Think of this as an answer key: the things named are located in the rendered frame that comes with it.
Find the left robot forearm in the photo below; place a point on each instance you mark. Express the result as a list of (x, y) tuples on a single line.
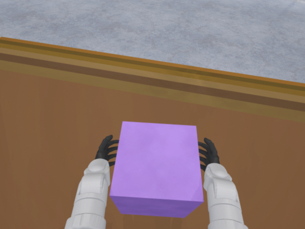
[(91, 197)]

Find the left robot hand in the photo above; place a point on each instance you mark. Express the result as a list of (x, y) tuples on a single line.
[(104, 150)]

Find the right robot forearm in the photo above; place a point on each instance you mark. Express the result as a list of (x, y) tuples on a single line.
[(223, 201)]

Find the carton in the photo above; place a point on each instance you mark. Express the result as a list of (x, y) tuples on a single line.
[(157, 170)]

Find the right robot hand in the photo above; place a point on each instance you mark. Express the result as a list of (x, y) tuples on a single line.
[(210, 153)]

